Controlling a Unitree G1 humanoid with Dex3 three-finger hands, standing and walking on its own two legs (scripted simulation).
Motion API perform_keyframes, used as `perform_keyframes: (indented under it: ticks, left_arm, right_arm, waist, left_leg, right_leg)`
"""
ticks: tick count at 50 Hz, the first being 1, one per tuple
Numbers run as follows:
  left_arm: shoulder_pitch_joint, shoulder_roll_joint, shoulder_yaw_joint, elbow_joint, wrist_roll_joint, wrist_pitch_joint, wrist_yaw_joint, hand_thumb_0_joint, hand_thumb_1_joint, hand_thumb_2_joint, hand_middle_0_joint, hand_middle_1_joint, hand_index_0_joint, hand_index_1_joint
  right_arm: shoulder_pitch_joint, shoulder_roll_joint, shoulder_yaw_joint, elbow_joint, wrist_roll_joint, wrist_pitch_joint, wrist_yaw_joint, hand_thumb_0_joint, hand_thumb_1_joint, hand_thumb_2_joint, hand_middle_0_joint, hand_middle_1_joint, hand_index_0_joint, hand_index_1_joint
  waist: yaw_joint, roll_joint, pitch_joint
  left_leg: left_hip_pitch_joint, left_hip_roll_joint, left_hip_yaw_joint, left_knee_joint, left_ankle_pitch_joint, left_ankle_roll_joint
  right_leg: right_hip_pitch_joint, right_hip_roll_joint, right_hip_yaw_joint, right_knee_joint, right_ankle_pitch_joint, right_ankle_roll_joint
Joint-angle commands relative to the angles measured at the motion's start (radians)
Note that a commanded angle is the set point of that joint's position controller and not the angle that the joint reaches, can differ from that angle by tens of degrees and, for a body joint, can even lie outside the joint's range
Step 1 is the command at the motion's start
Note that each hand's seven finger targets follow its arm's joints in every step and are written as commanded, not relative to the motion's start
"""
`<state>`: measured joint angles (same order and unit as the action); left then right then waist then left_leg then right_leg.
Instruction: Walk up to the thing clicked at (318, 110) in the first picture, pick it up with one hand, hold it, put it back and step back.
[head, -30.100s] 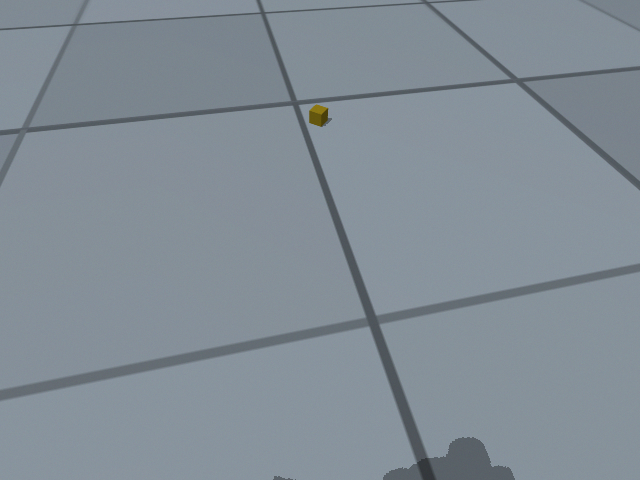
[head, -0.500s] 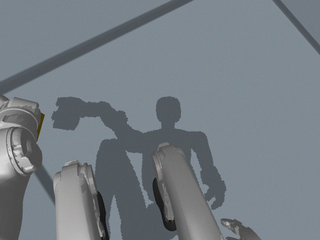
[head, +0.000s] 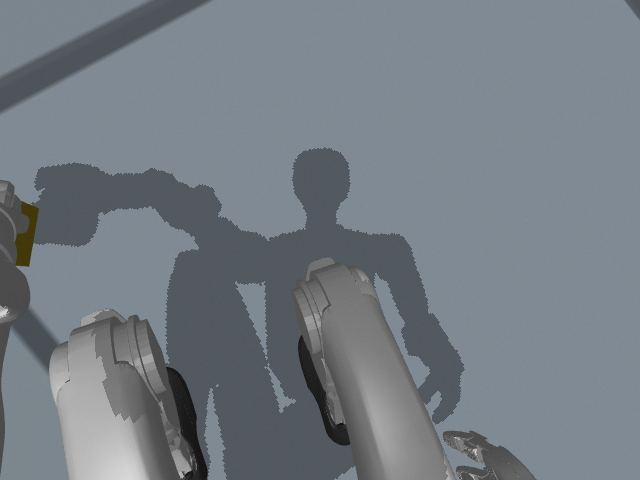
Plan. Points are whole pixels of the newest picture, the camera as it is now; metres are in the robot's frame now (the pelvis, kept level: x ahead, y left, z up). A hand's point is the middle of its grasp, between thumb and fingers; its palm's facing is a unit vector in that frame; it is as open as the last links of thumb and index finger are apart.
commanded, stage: crouch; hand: left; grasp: from above
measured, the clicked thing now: out of the picture +0.45 +0.32 -0.19
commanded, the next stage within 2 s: lower in 0.08 s
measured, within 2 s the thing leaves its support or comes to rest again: rests again in 1.70 s
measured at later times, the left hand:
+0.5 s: hand out of the picture +0.46 +0.31 -0.18, palm faces -0.09 -0.44 -0.89, open 10.7 cm
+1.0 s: hand (9, 218) +0.47 +0.30 -0.22, palm faces -0.08 -0.45 -0.89, open 10.7 cm
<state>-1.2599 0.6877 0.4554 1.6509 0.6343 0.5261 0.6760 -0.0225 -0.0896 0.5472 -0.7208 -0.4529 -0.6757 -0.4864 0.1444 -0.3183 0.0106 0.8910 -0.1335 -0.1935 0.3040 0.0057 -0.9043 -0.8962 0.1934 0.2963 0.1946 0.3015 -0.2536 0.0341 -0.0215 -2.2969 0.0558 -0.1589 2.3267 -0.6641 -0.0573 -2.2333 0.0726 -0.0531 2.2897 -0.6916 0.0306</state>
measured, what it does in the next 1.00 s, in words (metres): stands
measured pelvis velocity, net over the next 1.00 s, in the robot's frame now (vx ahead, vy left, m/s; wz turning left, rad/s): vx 0.00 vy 0.01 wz -0.09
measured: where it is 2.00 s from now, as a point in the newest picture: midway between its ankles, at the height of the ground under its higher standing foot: (262, 427)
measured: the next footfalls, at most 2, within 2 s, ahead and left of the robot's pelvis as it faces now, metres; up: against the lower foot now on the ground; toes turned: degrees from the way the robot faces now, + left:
none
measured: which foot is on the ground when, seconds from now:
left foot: down 0.00-1.00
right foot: down 0.00-1.00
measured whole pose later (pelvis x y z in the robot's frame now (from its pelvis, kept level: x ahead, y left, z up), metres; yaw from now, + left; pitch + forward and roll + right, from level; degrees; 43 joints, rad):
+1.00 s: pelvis +0.00 +0.01 -0.02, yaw -5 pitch +31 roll -11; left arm -1.32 0.91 0.44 1.76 0.62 0.49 0.78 -0.02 -0.09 0.55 -0.72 -0.45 -0.67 -0.49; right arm 0.13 -0.37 0.18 0.81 -0.18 -0.23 0.40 0.00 -0.92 -0.90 0.19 0.30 0.19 0.30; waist -0.38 -0.05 0.16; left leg -2.32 0.04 -0.26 2.44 -0.68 -0.05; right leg -2.20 0.09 -0.14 2.32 -0.69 0.05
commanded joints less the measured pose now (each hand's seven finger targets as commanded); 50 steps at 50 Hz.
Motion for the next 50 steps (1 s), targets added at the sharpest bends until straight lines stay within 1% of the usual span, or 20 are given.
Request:
perform_keyframes:
  ticks: [1, 7, 8, 10, 11, 13, 14, 22, 23, 24, 28, 29, 31, 32, 34, 35, 39, 42, 45, 50]
  left_arm:
    - [-0.389, 0.32, -0.04, -0.182, 0.046, -0.007, 0.052, 0.0, 0.741, 0.844, -1.095, -0.638, -1.087, -0.65]
    - [-0.363, 0.299, -0.067, -0.128, 0.06, -0.009, 0.041, 0.0, 0.764, 0.881, -1.134, -0.629, -1.111, -0.657]
    - [-0.377, 0.33, -0.042, -0.143, 0.061, -0.013, 0.048, 0.0, 0.778, 0.928, -1.15, -0.651, -1.121, -0.684]
    - [-0.359, 0.329, -0.051, -0.122, 0.063, -0.007, 0.049, 0.0, 0.772, 0.895, -1.157, -0.626, -1.127, -0.661]
    - [-0.384, 0.355, -0.037, -0.149, 0.064, -0.011, 0.055, 0.0, 0.753, 0.889, -1.162, -0.603, -1.122, -0.648]
    - [-0.373, 0.32, -0.055, -0.078, 0.067, -0.013, 0.06, 0.0, 0.771, 0.864, -1.166, -0.595, -1.133, -0.633]
    - [-0.383, 0.323, -0.062, -0.063, 0.069, -0.009, 0.062, 0.0, 0.772, 0.891, -1.165, -0.623, -1.132, -0.661]
    - [-0.41, 0.373, -0.054, -0.051, 0.073, -0.02, 0.098, 0.0, 0.776, 0.848, -1.163, -0.589, -1.136, -0.621]
    - [-0.414, 0.378, -0.052, -0.062, 0.071, -0.024, 0.103, 0.0, 0.767, 0.87, -1.154, -0.611, -1.127, -0.643]
    - [-0.377, 0.367, -0.058, 0.003, 0.068, -0.017, 0.109, 0.0, 0.76, 0.854, -1.149, -0.617, -1.125, -0.646]
    - [-0.402, 0.385, -0.056, -0.029, 0.055, -0.023, 0.129, 0.0, 0.757, 0.871, -1.132, -0.649, -1.114, -0.672]
    - [-0.432, 0.418, -0.038, -0.076, 0.056, -0.034, 0.139, 0.0, 0.736, 0.899, -1.132, -0.649, -1.104, -0.682]
    - [-0.393, 0.403, -0.051, -0.025, 0.052, -0.026, 0.144, 0.0, 0.717, 0.883, -1.132, -0.611, -1.1, -0.648]
    - [-0.442, 0.423, -0.038, -0.09, 0.047, -0.037, 0.147, 0.0, 0.721, 0.871, -1.127, -0.62, -1.1, -0.652]
    - [-0.379, 0.413, -0.051, 0.005, 0.042, -0.027, 0.143, 0.0, 0.709, 0.842, -1.111, -0.596, -1.086, -0.625]
    - [-0.426, 0.422, -0.053, -0.07, 0.04, -0.038, 0.142, 0.0, 0.686, 0.846, -1.092, -0.603, -1.067, -0.633]
    - [-0.384, 0.433, -0.054, -0.021, 0.042, -0.038, 0.146, 0.0, 0.7, 0.844, -1.103, -0.598, -1.078, -0.627]
    - [-0.369, 0.439, -0.064, -0.02, 0.027, -0.035, 0.144, 0.0, 0.693, 0.873, -1.085, -0.641, -1.066, -0.665]
    - [-0.352, 0.447, -0.064, 0.002, 0.009, -0.033, 0.149, 0.0, 0.67, 0.824, -1.084, -0.595, -1.061, -0.623]
    - [-0.357, 0.471, -0.07, -0.014, 0.02, -0.04, 0.154, 0.0, 0.662, 0.863, -1.089, -0.604, -1.057, -0.64]
  right_arm:
    - [0.252, -0.251, -0.053, 0.026, -0.01, -0.007, 0.008, 0.0, -0.895, -0.894, 0.2, 0.3, 0.2, 0.3]
    - [0.255, -0.258, -0.037, 0.024, -0.014, -0.009, 0.016, 0.0, -0.896, -0.894, 0.2, 0.3, 0.2, 0.3]
    - [0.267, -0.259, -0.036, 0.023, -0.016, -0.012, 0.018, 0.0, -0.896, -0.895, 0.2, 0.3, 0.2, 0.3]
    - [0.256, -0.263, -0.033, 0.025, -0.023, -0.013, 0.022, 0.0, -0.898, -0.893, 0.2, 0.3, 0.2, 0.3]
    - [0.251, -0.274, -0.037, 0.032, -0.023, -0.014, 0.021, 0.0, -0.9, -0.894, 0.2, 0.3, 0.2, 0.3]
    - [0.255, -0.272, -0.027, 0.032, -0.027, -0.015, 0.024, 0.0, -0.899, -0.894, 0.2, 0.3, 0.2, 0.3]
    - [0.253, -0.279, -0.025, 0.034, -0.031, -0.017, 0.023, 0.0, -0.9, -0.894, 0.2, 0.3, 0.2, 0.3]
    - [0.242, -0.3, 0.007, 0.04, -0.053, -0.033, 0.038, 0.0, -0.899, -0.893, 0.2, 0.3, 0.2, 0.3]
    - [0.245, -0.297, 0.013, 0.044, -0.057, -0.033, 0.043, 0.0, -0.899, -0.893, 0.2, 0.3, 0.2, 0.3]
    - [0.23, -0.313, 0.012, 0.036, -0.053, -0.033, 0.044, 0.0, -0.902, -0.894, 0.2, 0.3, 0.2, 0.3]
    - [0.226, -0.317, 0.028, 0.03, -0.064, -0.034, 0.052, 0.0, -0.902, -0.893, 0.2, 0.3, 0.2, 0.3]
    - [0.24, -0.313, 0.034, 0.035, -0.061, -0.034, 0.055, 0.0, -0.903, -0.894, 0.2, 0.3, 0.2, 0.3]
    - [0.229, -0.327, 0.036, 0.022, -0.06, -0.035, 0.06, 0.0, -0.904, -0.894, 0.2, 0.3, 0.2, 0.3]
    - [0.248, -0.31, 0.051, 0.026, -0.061, -0.032, 0.065, 0.0, -0.904, -0.894, 0.2, 0.3, 0.2, 0.3]
    - [0.215, -0.336, 0.048, 0.017, -0.062, -0.034, 0.067, 0.0, -0.901, -0.893, 0.2, 0.3, 0.2, 0.3]
    - [0.231, -0.32, 0.065, 0.024, -0.061, -0.032, 0.071, 0.0, -0.901, -0.893, 0.2, 0.3, 0.2, 0.3]
    - [0.241, -0.344, 0.074, 0.0, -0.053, -0.031, 0.082, 0.0, -0.901, -0.894, 0.2, 0.3, 0.2, 0.3]
    - [0.235, -0.351, 0.081, -0.015, -0.059, -0.033, 0.09, 0.0, -0.904, -0.894, 0.2, 0.3, 0.2, 0.3]
    - [0.23, -0.366, 0.09, -0.025, -0.056, -0.035, 0.096, 0.0, -0.906, -0.896, 0.2, 0.3, 0.2, 0.3]
    - [0.238, -0.368, 0.111, -0.049, -0.049, -0.036, 0.101, 0.0, -0.906, -0.897, 0.201, 0.3, 0.2, 0.3]
  waist:
    - [-0.023, 0.26, -0.777]
    - [-0.036, 0.281, -0.733]
    - [-0.035, 0.269, -0.744]
    - [-0.043, 0.254, -0.722]
    - [-0.039, 0.278, -0.731]
    - [-0.063, 0.255, -0.692]
    - [-0.074, 0.258, -0.659]
    - [-0.101, 0.321, -0.621]
    - [-0.103, 0.324, -0.616]
    - [-0.098, 0.329, -0.615]
    - [-0.118, 0.349, -0.612]
    - [-0.115, 0.356, -0.636]
    - [-0.123, 0.36, -0.626]
    - [-0.13, 0.37, -0.625]
    - [-0.134, 0.378, -0.58]
    - [-0.139, 0.391, -0.583]
    - [-0.148, 0.376, -0.57]
    - [-0.155, 0.34, -0.57]
    - [-0.162, 0.352, -0.561]
    - [-0.164, 0.377, -0.552]
  left_leg:
    - [0.516, -0.005, 0.117, -0.169, 0.2, 0.068]
    - [0.499, -0.001, 0.11, -0.145, 0.186, 0.066]
    - [0.491, -0.003, 0.111, -0.143, 0.193, 0.068]
    - [0.471, -0.006, 0.109, -0.135, 0.185, 0.074]
    - [0.485, -0.005, 0.102, -0.142, 0.179, 0.072]
    - [0.464, -0.002, 0.094, -0.137, 0.162, 0.071]
    - [0.471, -0.001, 0.089, -0.131, 0.161, 0.071]
    - [0.51, 0.004, 0.07, -0.128, 0.162, 0.065]
    - [0.51, 0.004, 0.07, -0.13, 0.17, 0.064]
    - [0.512, 0.006, 0.068, -0.128, 0.167, 0.064]
    - [0.522, 0.006, 0.062, -0.111, 0.176, 0.065]
    - [0.528, 0.009, 0.061, -0.118, 0.179, 0.063]
    - [0.525, 0.007, 0.059, -0.111, 0.184, 0.063]
    - [0.543, 0.011, 0.054, -0.112, 0.192, 0.059]
    - [0.53, 0.009, 0.048, -0.108, 0.168, 0.062]
    - [0.548, 0.012, 0.039, -0.116, 0.167, 0.057]
    - [0.533, 0.014, 0.036, -0.11, 0.179, 0.059]
    - [0.486, 0.007, 0.047, -0.087, 0.205, 0.07]
    - [0.495, 0.01, 0.037, -0.095, 0.213, 0.068]
    - [0.515, 0.015, 0.024, -0.096, 0.19, 0.061]
  right_leg:
    - [0.415, -0.009, -0.1, -0.266, 0.289, -0.024]
    - [0.397, 0.0, -0.11, -0.248, 0.277, -0.027]
    - [0.411, -0.001, -0.108, -0.25, 0.284, -0.026]
    - [0.409, -0.003, -0.113, -0.248, 0.277, -0.022]
    - [0.39, -0.005, -0.12, -0.242, 0.265, -0.024]
    - [0.38, 0.002, -0.126, -0.243, 0.249, -0.026]
    - [0.358, -0.002, -0.129, -0.241, 0.251, -0.025]
    - [0.357, -0.005, -0.155, -0.223, 0.258, -0.03]
    - [0.371, -0.004, -0.157, -0.222, 0.266, -0.03]
    - [0.364, -0.001, -0.161, -0.221, 0.266, -0.031]
    - [0.379, -0.005, -0.17, -0.214, 0.286, -0.027]
    - [0.407, 0.001, -0.166, -0.222, 0.288, -0.027]
    - [0.401, -0.002, -0.173, -0.214, 0.298, -0.025]
    - [0.4, -0.003, -0.177, -0.211, 0.303, -0.026]
    - [0.353, -0.003, -0.186, -0.205, 0.282, -0.029]
    - [0.359, -0.004, -0.189, -0.201, 0.28, -0.032]
    - [0.381, 0.007, -0.19, -0.206, 0.295, -0.033]
    - [0.435, 0.008, -0.186, -0.21, 0.339, -0.019]
    - [0.444, 0.012, -0.194, -0.206, 0.35, -0.019]
    - [0.416, 0.017, -0.199, -0.203, 0.322, -0.028]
